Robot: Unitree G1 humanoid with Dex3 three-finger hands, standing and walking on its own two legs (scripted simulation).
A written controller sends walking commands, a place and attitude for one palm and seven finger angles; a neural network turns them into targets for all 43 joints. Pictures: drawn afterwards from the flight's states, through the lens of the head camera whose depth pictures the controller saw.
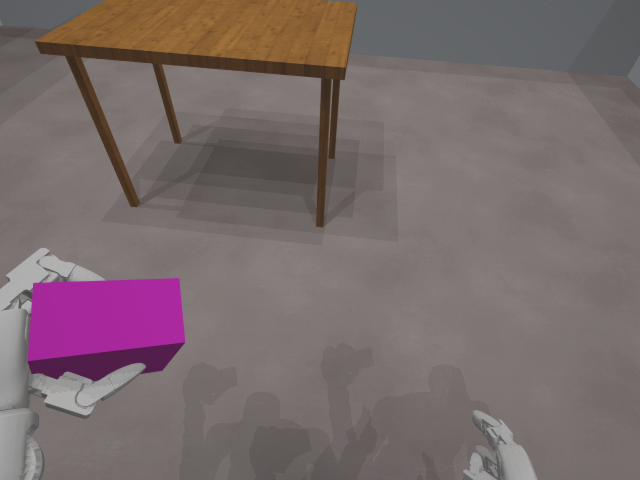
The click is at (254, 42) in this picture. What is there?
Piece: table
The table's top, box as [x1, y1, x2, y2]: [35, 0, 356, 79]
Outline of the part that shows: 35,41 40,53 344,79 355,17 356,3 324,0 105,0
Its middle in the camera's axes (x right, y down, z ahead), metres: -0.39 -0.81 +1.46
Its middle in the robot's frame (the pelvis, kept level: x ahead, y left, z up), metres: +1.61 +0.48 -0.04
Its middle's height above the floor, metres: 0.73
